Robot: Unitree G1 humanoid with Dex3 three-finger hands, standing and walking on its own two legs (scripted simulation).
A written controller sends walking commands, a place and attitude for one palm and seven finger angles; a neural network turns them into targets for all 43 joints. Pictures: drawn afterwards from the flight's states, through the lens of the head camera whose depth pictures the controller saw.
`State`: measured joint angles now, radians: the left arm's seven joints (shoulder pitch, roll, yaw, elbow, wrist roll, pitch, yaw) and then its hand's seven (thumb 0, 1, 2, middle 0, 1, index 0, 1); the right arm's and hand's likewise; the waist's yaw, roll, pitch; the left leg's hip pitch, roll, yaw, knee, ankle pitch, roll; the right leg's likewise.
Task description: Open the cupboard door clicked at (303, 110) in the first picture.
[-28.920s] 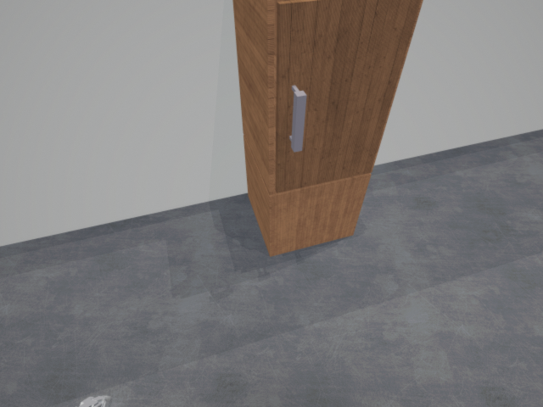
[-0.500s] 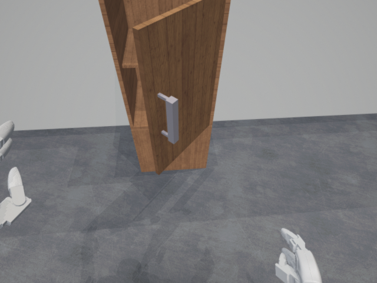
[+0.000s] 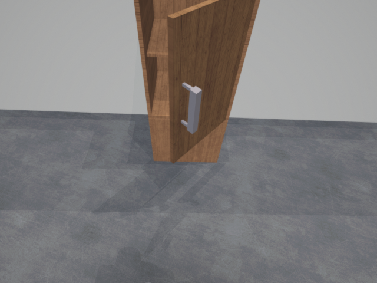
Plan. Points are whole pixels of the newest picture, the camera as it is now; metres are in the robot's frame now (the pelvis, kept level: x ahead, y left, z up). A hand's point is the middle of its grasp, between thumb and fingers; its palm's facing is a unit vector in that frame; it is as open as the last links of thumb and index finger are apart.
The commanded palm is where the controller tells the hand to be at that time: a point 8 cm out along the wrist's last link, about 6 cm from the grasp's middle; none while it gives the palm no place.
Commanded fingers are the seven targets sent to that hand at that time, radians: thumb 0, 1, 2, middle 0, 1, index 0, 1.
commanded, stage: let the arm hang, fingers relaxed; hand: left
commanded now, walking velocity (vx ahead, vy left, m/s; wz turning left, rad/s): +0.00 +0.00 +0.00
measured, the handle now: (189, 108) +0.62 +0.04 -0.04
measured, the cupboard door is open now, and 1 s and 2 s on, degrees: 47 47 47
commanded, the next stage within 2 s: look to check the result in 0.66 s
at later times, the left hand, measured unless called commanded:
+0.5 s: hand out of the picture -0.01 +0.16 -0.17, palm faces +0.04 -0.99 -0.17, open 7.3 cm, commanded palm none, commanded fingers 0.00 0.90 0.90 -0.20 -0.30 -0.20 -0.30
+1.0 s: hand out of the picture -0.01 +0.15 -0.17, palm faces +0.04 -0.98 -0.18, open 7.4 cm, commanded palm none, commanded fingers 0.00 0.90 0.90 -0.20 -0.30 -0.20 -0.30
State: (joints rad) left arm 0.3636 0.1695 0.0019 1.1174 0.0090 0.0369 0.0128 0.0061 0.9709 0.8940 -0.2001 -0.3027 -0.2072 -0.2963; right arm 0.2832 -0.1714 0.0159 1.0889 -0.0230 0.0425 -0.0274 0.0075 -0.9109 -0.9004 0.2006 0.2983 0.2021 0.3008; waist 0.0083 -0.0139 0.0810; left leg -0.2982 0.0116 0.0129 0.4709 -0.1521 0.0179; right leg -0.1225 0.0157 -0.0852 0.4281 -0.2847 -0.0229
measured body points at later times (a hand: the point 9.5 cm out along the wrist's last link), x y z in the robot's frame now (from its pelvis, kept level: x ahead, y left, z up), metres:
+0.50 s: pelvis +0.00 +0.00 +0.00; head +0.00 -0.01 +0.45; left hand -0.01 +0.21 -0.16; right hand -0.02 -0.20 -0.17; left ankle +0.06 +0.11 -0.74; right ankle -0.03 -0.10 -0.74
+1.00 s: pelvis +0.02 -0.01 +0.00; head +0.04 -0.02 +0.45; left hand -0.01 +0.20 -0.16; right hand +0.01 -0.22 -0.16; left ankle +0.06 +0.11 -0.74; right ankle -0.03 -0.10 -0.74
